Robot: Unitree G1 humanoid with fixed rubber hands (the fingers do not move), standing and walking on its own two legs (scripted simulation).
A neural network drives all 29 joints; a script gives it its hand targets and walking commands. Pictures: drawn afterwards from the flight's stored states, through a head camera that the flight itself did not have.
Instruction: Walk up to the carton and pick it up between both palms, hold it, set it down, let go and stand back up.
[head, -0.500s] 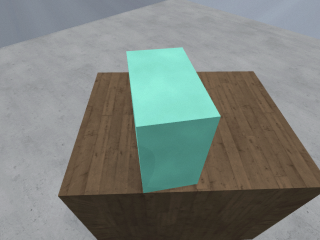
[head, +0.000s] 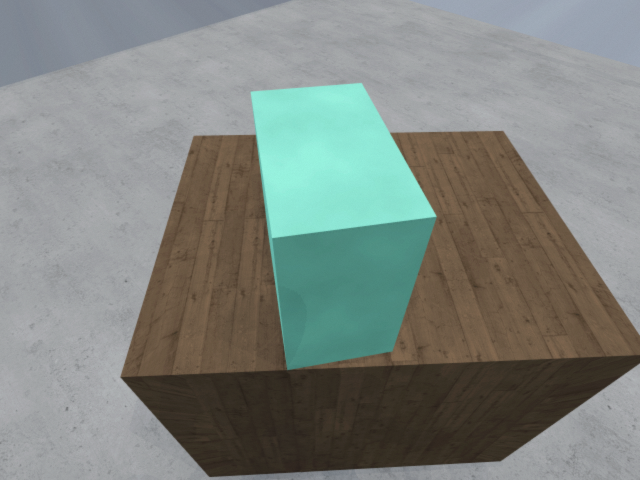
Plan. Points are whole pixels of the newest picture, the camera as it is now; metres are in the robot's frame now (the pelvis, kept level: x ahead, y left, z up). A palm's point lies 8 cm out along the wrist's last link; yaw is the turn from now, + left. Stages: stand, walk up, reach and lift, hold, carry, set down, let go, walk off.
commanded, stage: stand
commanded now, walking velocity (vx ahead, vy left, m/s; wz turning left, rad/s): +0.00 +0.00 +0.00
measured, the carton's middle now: (324, 226) +0.45 +0.01 +0.05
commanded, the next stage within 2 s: none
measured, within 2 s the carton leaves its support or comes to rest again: neither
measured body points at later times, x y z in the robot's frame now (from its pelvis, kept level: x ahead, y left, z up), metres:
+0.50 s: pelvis +0.00 +0.00 +0.00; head +0.00 +0.00 +0.45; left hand +0.07 +0.30 -0.13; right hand +0.07 -0.31 -0.13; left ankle +0.03 +0.12 -0.74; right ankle -0.01 -0.13 -0.74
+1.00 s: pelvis +0.01 -0.01 +0.00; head +0.01 +0.00 +0.45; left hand +0.09 +0.30 -0.13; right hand +0.08 -0.31 -0.13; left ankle +0.03 +0.12 -0.74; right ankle -0.01 -0.13 -0.74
